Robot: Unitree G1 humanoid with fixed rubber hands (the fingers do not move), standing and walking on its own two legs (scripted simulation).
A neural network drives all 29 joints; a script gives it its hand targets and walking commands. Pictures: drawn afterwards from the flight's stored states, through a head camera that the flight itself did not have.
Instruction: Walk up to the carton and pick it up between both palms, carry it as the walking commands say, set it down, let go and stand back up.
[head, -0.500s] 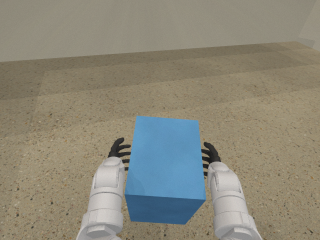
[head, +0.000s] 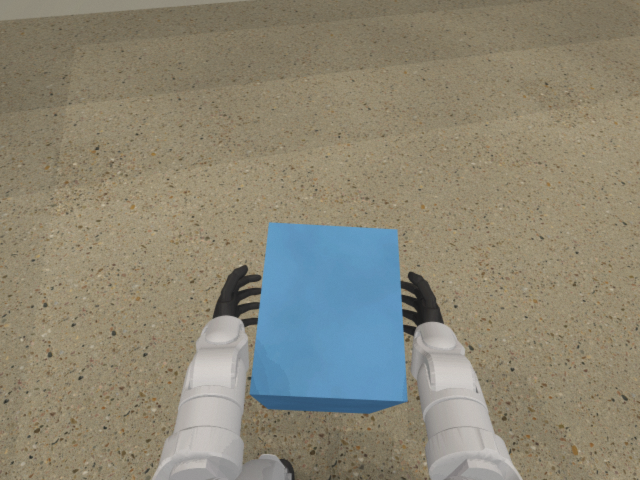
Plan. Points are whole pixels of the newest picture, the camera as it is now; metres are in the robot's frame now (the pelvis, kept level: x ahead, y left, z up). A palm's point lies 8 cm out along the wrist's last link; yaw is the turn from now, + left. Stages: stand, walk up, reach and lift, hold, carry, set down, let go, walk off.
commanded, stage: set down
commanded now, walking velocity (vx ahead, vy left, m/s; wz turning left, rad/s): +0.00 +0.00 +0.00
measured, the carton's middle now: (325, 329) +0.35 +0.03 -0.11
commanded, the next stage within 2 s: none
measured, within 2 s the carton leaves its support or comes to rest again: neither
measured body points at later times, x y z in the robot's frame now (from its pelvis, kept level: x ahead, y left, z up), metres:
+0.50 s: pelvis -0.04 +0.00 -0.06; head +0.14 +0.04 +0.35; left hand +0.34 +0.16 -0.13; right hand +0.36 -0.11 -0.12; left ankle +0.09 +0.10 -0.72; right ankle -0.01 -0.09 -0.72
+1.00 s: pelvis -0.04 +0.01 -0.14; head +0.17 +0.04 +0.26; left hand +0.38 +0.16 -0.22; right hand +0.39 -0.11 -0.21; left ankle +0.09 +0.10 -0.72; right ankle -0.01 -0.09 -0.72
